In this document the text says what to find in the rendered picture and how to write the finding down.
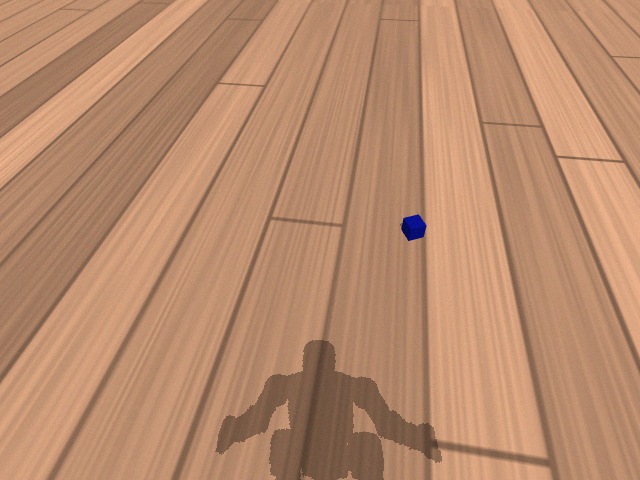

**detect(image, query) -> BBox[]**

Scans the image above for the cube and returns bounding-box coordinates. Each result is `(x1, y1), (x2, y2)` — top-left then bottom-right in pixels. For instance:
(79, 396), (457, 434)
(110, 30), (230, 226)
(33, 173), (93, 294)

(401, 214), (427, 241)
